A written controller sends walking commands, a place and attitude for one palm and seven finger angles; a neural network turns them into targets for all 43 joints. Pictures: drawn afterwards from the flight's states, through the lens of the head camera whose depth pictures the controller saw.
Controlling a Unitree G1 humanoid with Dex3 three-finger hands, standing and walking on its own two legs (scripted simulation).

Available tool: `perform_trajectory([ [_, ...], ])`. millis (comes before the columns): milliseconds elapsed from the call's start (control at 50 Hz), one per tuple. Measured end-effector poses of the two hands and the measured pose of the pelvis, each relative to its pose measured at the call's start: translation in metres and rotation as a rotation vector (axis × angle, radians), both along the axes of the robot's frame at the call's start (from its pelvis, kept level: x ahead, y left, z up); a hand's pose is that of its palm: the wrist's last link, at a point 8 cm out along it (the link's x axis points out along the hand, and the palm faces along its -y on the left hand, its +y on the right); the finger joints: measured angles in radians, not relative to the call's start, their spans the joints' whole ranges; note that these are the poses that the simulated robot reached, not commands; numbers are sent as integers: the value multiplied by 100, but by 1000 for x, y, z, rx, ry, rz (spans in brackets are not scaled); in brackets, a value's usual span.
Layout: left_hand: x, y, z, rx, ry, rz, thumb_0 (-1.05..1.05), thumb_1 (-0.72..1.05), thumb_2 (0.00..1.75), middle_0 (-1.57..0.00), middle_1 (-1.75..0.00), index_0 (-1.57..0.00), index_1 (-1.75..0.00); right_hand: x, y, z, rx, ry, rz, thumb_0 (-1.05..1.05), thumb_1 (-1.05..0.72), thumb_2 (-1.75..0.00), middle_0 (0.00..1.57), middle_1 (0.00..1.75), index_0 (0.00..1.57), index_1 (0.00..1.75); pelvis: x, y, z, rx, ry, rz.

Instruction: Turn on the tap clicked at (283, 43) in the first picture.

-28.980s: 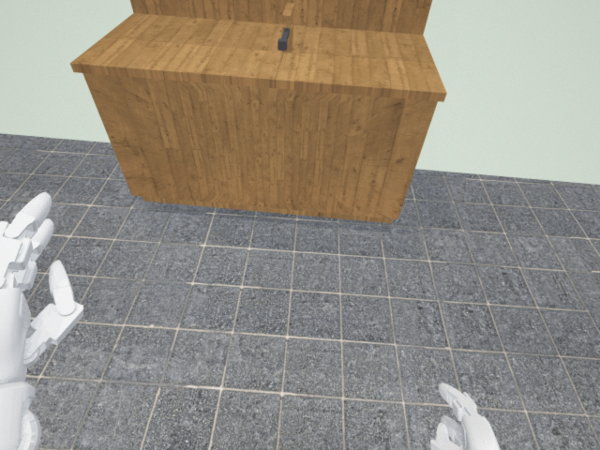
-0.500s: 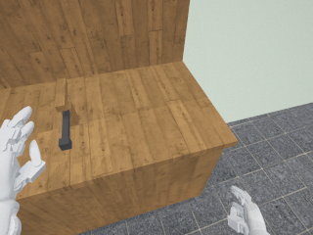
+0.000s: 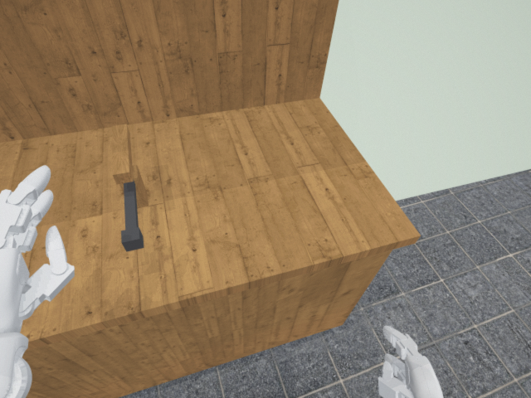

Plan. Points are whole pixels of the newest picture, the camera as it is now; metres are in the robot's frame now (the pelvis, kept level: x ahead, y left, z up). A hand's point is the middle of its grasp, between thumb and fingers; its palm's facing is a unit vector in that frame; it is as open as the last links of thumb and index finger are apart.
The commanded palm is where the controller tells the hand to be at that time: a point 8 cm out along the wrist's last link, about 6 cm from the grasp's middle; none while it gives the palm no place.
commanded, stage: come to a stop and stand still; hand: left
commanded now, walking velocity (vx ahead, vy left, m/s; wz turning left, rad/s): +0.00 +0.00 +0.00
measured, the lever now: (132, 239) +0.34 +0.26 +0.01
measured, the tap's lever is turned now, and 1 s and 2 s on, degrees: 0 0 0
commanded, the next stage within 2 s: look again from close up in 0.16 s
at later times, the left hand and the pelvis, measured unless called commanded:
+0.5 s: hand (94, 250) +0.23 +0.22 +0.16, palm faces +0.32 -0.88 -0.34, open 7.4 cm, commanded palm +0.17 +0.27 +0.17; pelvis +0.00 -0.01 +0.00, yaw -2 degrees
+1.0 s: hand (101, 280) +0.21 +0.21 +0.14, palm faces +0.39 -0.85 -0.36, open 7.4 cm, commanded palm +0.17 +0.25 +0.16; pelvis +0.01 -0.04 -0.02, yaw +1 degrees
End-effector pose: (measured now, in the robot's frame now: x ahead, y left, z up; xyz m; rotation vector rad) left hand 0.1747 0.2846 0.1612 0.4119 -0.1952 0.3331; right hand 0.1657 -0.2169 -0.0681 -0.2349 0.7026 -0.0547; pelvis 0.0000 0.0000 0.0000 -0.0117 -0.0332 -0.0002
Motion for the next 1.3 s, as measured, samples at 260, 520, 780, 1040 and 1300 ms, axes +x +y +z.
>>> perform_trajectory([
  [260,4,-5,3,12,8,-13,1,89,90,-21,-30,-21,-30,11,-2,1,11,-17,-5,1,-90,-90,20,30,20,30,5,-1,0,-1,-1,-2],
  [520,20,-26,4,22,-94,-100,1,89,90,-20,-30,-20,-30,0,-17,3,33,-78,-22,1,-90,-90,20,30,20,30,5,-9,-5,3,10,-35],
  [780,48,18,42,27,-86,5,1,89,90,-21,-30,-21,-31,4,-32,-16,-10,23,37,2,-90,-90,20,30,20,30,13,-18,-9,4,18,2],
  [1040,-12,-31,-7,15,-72,103,1,89,90,-21,-30,-22,-31,50,-40,-16,-7,-104,109,1,-90,-90,20,30,20,29,14,-45,-25,11,48,41],
  [1300,5,-62,-12,-49,43,85,1,89,90,-21,-30,-21,-30,57,-55,-29,59,-124,82,2,-90,-90,20,30,20,30,22,-73,-25,22,54,50],
])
